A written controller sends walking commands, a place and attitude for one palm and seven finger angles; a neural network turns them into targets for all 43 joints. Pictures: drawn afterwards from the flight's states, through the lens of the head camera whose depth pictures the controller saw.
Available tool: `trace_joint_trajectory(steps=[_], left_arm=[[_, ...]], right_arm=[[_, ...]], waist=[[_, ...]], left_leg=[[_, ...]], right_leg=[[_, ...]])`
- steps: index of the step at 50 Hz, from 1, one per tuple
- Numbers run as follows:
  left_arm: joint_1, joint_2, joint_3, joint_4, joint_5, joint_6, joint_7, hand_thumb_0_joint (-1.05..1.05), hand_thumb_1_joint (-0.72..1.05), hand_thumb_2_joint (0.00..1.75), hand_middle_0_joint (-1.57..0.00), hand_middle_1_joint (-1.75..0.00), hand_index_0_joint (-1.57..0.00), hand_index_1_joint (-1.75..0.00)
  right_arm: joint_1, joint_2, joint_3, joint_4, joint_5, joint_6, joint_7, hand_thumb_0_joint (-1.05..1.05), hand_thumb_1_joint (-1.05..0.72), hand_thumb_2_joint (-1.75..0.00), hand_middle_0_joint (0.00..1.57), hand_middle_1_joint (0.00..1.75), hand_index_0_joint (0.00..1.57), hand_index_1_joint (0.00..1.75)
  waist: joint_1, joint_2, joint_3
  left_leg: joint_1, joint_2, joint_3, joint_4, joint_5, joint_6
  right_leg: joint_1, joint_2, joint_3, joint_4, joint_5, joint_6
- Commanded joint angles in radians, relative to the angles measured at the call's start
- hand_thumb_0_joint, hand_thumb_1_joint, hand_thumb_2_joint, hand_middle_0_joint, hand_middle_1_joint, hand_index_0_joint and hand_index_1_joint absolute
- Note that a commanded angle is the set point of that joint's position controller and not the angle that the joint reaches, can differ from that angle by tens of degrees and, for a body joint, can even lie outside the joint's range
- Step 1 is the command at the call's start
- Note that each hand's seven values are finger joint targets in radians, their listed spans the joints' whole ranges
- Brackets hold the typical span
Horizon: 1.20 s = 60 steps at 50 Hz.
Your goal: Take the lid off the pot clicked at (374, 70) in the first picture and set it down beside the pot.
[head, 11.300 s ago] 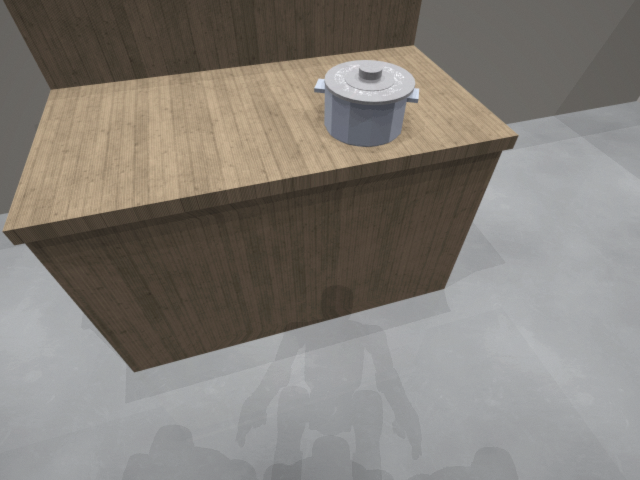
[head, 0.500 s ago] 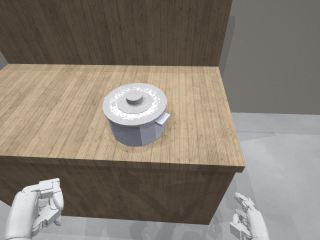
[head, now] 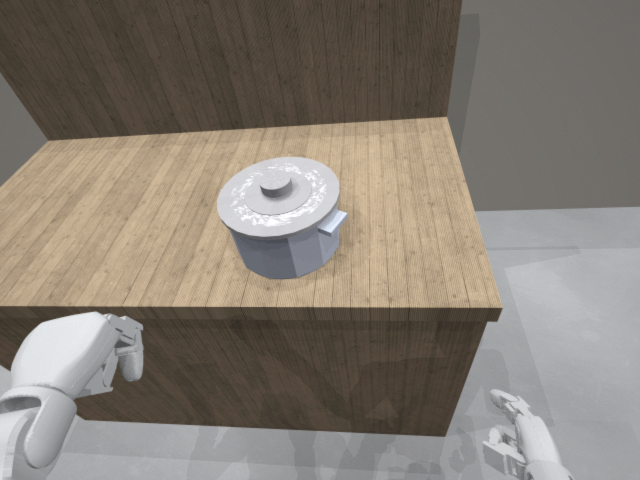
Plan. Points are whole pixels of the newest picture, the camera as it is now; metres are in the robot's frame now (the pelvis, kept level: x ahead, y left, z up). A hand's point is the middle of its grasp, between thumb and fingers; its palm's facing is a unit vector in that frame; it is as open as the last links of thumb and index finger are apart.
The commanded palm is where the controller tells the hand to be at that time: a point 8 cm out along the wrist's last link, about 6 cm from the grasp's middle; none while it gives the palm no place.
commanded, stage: reach forward and open the fingers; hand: left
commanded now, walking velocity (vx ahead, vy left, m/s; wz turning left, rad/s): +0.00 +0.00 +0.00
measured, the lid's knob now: (275, 183) +0.54 +0.14 +0.09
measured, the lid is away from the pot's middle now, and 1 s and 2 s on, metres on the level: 0.01 0.01 0.01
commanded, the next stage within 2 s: move the open hand above the knob in 0.76 s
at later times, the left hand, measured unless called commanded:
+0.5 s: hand (102, 318) +0.25 +0.28 +0.13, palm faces -0.12 -0.02 -0.99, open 8.2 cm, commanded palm +0.22 +0.26 +0.20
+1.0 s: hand (136, 283) +0.29 +0.25 +0.14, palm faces -0.15 -0.05 -0.99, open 9.9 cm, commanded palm +0.27 +0.25 +0.22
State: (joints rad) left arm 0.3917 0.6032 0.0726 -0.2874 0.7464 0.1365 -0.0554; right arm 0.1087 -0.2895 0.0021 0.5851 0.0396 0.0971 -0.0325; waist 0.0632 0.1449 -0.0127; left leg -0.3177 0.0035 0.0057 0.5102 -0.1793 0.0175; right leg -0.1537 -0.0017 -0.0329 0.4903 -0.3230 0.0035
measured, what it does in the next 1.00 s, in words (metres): stands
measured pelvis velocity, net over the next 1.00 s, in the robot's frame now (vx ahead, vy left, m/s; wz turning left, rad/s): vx -0.03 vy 0.01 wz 0.02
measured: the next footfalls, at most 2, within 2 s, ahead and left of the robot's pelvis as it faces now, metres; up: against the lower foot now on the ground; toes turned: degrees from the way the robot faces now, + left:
none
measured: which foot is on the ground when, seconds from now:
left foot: down 0.00-1.00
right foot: down 0.00-1.00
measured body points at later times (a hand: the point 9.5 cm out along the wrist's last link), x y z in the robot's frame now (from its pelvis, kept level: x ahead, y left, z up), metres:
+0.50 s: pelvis -0.02 +0.02 +0.00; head -0.02 -0.02 +0.45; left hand +0.25 +0.27 +0.19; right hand +0.19 -0.19 -0.09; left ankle +0.06 +0.11 -0.74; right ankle -0.04 -0.12 -0.74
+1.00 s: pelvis -0.03 +0.01 +0.00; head -0.02 -0.03 +0.45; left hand +0.29 +0.25 +0.20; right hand +0.20 -0.20 -0.09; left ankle +0.06 +0.11 -0.74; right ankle -0.04 -0.12 -0.74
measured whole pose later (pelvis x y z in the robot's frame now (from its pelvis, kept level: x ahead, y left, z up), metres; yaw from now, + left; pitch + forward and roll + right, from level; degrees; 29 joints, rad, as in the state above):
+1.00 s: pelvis -0.03 +0.01 +0.00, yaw +1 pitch -3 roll -1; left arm -0.27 0.62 -0.10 -0.02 0.79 0.13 -0.34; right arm 0.08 -0.29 0.03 0.59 0.06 0.07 0.00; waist 0.06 0.13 0.05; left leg -0.29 -0.03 0.00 0.43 -0.10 0.04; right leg -0.14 -0.03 -0.05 0.47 -0.28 0.02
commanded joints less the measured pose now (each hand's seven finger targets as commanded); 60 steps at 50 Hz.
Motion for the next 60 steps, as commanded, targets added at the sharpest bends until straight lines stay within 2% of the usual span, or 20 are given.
trace_joint_trajectory(steps=[1, 5, 10, 15, 17, 20, 22, 25, 27, 29, 32, 35, 40, 41, 45, 49, 52, 56, 58, 60], left_arm=[[-0.232, 0.203, 0.093, -0.128, -0.019, -0.039, -0.082, 0.0, 0.37, 1.14, -1.1, -0.86, -1.1, -0.86], [-0.374, 0.371, 0.21, -0.17, 0.021, -0.086, -0.123, 0.0, 0.25, 1.2, -1.05, -0.72, -1.05, -0.72], [-0.337, 0.269, 0.186, 0.012, 0.01, -0.087, -0.142, 0.0, 0.11, 1.25, -0.99, -0.54, -0.99, -0.54], [-0.475, 0.191, 0.057, -0.139, -0.009, -0.079, -0.157, 0.0, -0.04, 1.31, -0.93, -0.36, -0.93, -0.36], [-0.591, 0.289, 0.104, -0.186, 0.021, -0.097, -0.149, 0.0, -0.1, 1.34, -0.91, -0.29, -0.91, -0.29], [-0.633, 0.418, 0.233, -0.063, 0.071, -0.083, -0.132, 0.0, -0.19, 1.38, -0.88, -0.19, -0.88, -0.19], [-0.692, 0.366, 0.194, 0.007, 0.064, -0.077, -0.132, 0.0, -0.25, 1.41, -0.85, -0.12, -0.85, -0.12], [-0.66, 0.186, 0.054, -0.003, 0.011, -0.049, -0.15, 0.0, -0.28, 1.43, -0.84, -0.08, -0.84, -0.08], [-0.636, 0.141, -0.012, -0.035, -0.012, -0.038, -0.174, 0.0, -0.28, 1.44, -0.85, -0.08, -0.85, -0.08], [-0.663, 0.189, 0.004, -0.064, 0.006, -0.031, -0.188, 0.0, -0.29, 1.45, -0.85, -0.08, -0.85, -0.08], [-0.845, 0.375, 0.134, -0.034, 0.072, -0.04, -0.177, 0.0, -0.3, 1.47, -0.85, -0.08, -0.85, -0.08], [-0.944, 0.435, 0.195, 0.035, 0.09, -0.037, -0.164, 0.0, -0.3, 1.48, -0.85, -0.08, -0.85, -0.08], [-0.762, 0.152, -0.002, 0.098, -0.008, -0.003, -0.222, 0.0, -0.3, 1.49, -0.85, -0.08, -0.85, -0.08], [-0.759, 0.127, -0.039, 0.093, -0.008, 0.003, -0.241, 0.0, -0.3, 1.49, -0.85, -0.08, -0.85, -0.08], [-0.977, 0.244, 0.003, 0.042, 0.029, 0.003, -0.233, 0.0, -0.31, 1.5, -0.86, -0.08, -0.86, -0.08], [-1.2, 0.41, 0.099, 0.123, 0.089, -0.005, -0.217, 0.0, -0.31, 1.5, -0.86, -0.08, -0.86, -0.08], [-1.192, 0.344, 0.054, 0.217, 0.081, 0.013, -0.228, 0.0, -0.31, 1.5, -0.86, -0.08, -0.86, -0.08], [-1.05, 0.13, -0.106, 0.275, 0.041, 0.045, -0.283, 0.0, -0.31, 1.5, -0.86, -0.08, -0.86, -0.08], [-1.079, 0.132, -0.123, 0.239, 0.043, 0.05, -0.293, 0.0, -0.31, 1.5, -0.86, -0.08, -0.86, -0.08], [-1.189, 0.216, -0.073, 0.187, 0.065, 0.045, -0.286, 0.0, -0.31, 1.5, -0.86, -0.08, -0.86, -0.08]], right_arm=[[-0.178, -0.078, -0.024, -0.19, 0.011, -0.074, -0.015, 0.0, -0.9, -0.9, 0.2, 0.3, 0.2, 0.3], [-0.208, -0.072, -0.015, -0.188, -0.002, -0.099, -0.021, 0.0, -0.9, -0.9, 0.2, 0.3, 0.2, 0.3], [-0.17, -0.07, -0.019, -0.178, 0.005, -0.076, 0.007, 0.0, -0.9, -0.9, 0.2, 0.3, 0.2, 0.3], [-0.205, -0.071, -0.022, -0.218, 0.009, -0.085, 0.031, 0.0, -0.9, -0.9, 0.2, 0.3, 0.2, 0.3], [-0.19, -0.075, -0.026, -0.193, 0.002, -0.094, 0.024, 0.0, -0.9, -0.9, 0.2, 0.3, 0.2, 0.3], [-0.176, -0.083, -0.017, -0.165, -0.002, -0.087, 0.017, 0.0, -0.9, -0.9, 0.2, 0.3, 0.2, 0.3], [-0.175, -0.074, -0.014, -0.15, 0.004, -0.076, 0.016, 0.0, -0.9, -0.9, 0.2, 0.3, 0.2, 0.3], [-0.199, -0.071, -0.018, -0.187, 0.016, -0.082, 0.037, 0.0, -0.9, -0.9, 0.2, 0.3, 0.2, 0.3], [-0.194, -0.077, -0.026, -0.191, 0.014, -0.085, 0.047, 0.0, -0.9, -0.9, 0.2, 0.3, 0.2, 0.3], [-0.206, -0.084, -0.023, -0.194, 0.011, -0.082, 0.045, 0.0, -0.9, -0.9, 0.2, 0.3, 0.2, 0.3], [-0.197, -0.087, -0.012, -0.162, 0.005, -0.086, 0.027, 0.0, -0.9, -0.9, 0.2, 0.3, 0.2, 0.3], [-0.186, -0.086, -0.007, -0.15, 0.005, -0.088, 0.019, 0.0, -0.9, -0.9, 0.2, 0.3, 0.2, 0.3], [-0.195, -0.075, -0.018, -0.189, 0.018, -0.092, 0.049, 0.0, -0.9, -0.9, 0.2, 0.3, 0.2, 0.3], [-0.191, -0.079, -0.016, -0.185, 0.02, -0.083, 0.054, 0.0, -0.9, -0.9, 0.2, 0.3, 0.2, 0.3], [-0.204, -0.093, -0.01, -0.188, 0.025, -0.08, 0.037, 0.0, -0.9, -0.9, 0.2, 0.3, 0.2, 0.3], [-0.178, -0.094, -0.005, -0.143, 0.013, -0.091, 0.005, 0.0, -0.9, -0.9, 0.2, 0.3, 0.2, 0.3], [-0.165, -0.088, -0.008, -0.135, 0.013, -0.091, 0.013, 0.0, -0.9, -0.9, 0.2, 0.3, 0.2, 0.3], [-0.164, -0.091, -0.015, -0.161, 0.025, -0.072, 0.047, 0.0, -0.9, -0.9, 0.2, 0.3, 0.2, 0.3], [-0.181, -0.098, -0.018, -0.173, 0.028, -0.059, 0.05, 0.0, -0.9, -0.9, 0.2, 0.3, 0.2, 0.3], [-0.18, -0.1, -0.017, -0.179, 0.027, -0.061, 0.046, 0.0, -0.9, -0.9, 0.2, 0.3, 0.2, 0.3]], waist=[[-0.029, -0.14, -0.082], [0.0, -0.063, -0.129], [0.004, -0.068, -0.056], [-0.009, -0.029, -0.143], [-0.004, -0.013, -0.199], [0.01, -0.029, -0.174], [0.007, -0.043, -0.155], [-0.006, 0.0, -0.139], [-0.005, -0.05, -0.176], [-0.004, -0.075, -0.184], [-0.002, -0.062, -0.181], [0.005, -0.022, -0.188], [-0.006, -0.046, -0.185], [-0.009, -0.095, -0.179], [-0.033, -0.113, -0.13], [-0.015, -0.031, -0.234], [-0.015, -0.046, -0.247], [-0.03, -0.115, -0.231], [-0.037, -0.129, -0.211], [-0.041, -0.137, -0.234]], left_leg=[[0.195, -0.028, -0.008, -0.063, 0.077, 0.043], [0.232, -0.031, -0.025, -0.077, 0.116, 0.043], [0.221, -0.026, -0.022, -0.108, 0.103, 0.028], [0.272, -0.023, -0.031, -0.129, 0.071, 0.028], [0.299, -0.015, -0.05, -0.14, 0.069, 0.028], [0.26, -0.014, -0.054, -0.146, 0.039, 0.024], [0.246, -0.012, -0.051, -0.154, 0.031, 0.02], [0.264, -0.014, -0.06, -0.159, -0.003, 0.015], [0.283, -0.01, -0.065, -0.173, 0.001, 0.016], [0.27, -0.015, -0.064, -0.177, -0.024, 0.018], [0.249, -0.012, -0.069, -0.175, -0.045, 0.019], [0.241, -0.016, -0.075, -0.161, -0.032, 0.017], [0.267, -0.024, -0.059, -0.141, 0.03, 0.017], [0.26, -0.021, -0.05, -0.149, 0.027, 0.015], [0.233, -0.025, -0.051, -0.159, -0.088, 0.02], [0.263, -0.035, -0.064, -0.147, -0.04, 0.02], [0.267, -0.042, -0.052, -0.124, 0.038, 0.021], [0.256, -0.048, -0.028, -0.102, 0.084, 0.025], [0.244, -0.053, -0.02, -0.097, 0.065, 0.029], [0.257, -0.053, -0.025, -0.092, 0.065, 0.033]], right_leg=[[-0.117, 0.006, 0.006, -0.14, 0.189, 0.009], [-0.077, 0.011, 0.019, -0.147, 0.214, -0.004], [-0.096, 0.027, -0.013, -0.171, 0.172, -0.015], [-0.08, 0.027, -0.011, -0.162, 0.131, -0.013], [-0.058, 0.023, -0.008, -0.158, 0.118, -0.016], [-0.057, 0.034, -0.008, -0.156, 0.077, -0.027], [-0.07, 0.027, -0.021, -0.154, 0.059, -0.026], [-0.102, 0.036, -0.028, -0.138, 0.06, -0.029], [-0.083, 0.029, -0.031, -0.141, 0.083, -0.02], [-0.076, 0.029, -0.023, -0.145, 0.07, -0.018], [-0.079, 0.03, -0.016, -0.138, 0.031, -0.025], [-0.08, 0.035, -0.016, -0.123, 0.022, -0.035], [-0.097, 0.03, -0.03, -0.115, 0.099, -0.028], [-0.097, 0.028, -0.035, -0.124, 0.105, -0.022], [-0.131, 0.035, -0.024, -0.13, 0.014, -0.02], [-0.097, 0.028, -0.013, -0.116, 0.016, -0.029], [-0.08, 0.025, -0.015, -0.107, 0.091, -0.031], [-0.092, 0.024, -0.026, -0.102, 0.175, -0.026], [-0.102, 0.023, -0.02, -0.106, 0.171, -0.021], [-0.095, 0.025, -0.015, -0.099, 0.167, -0.022]])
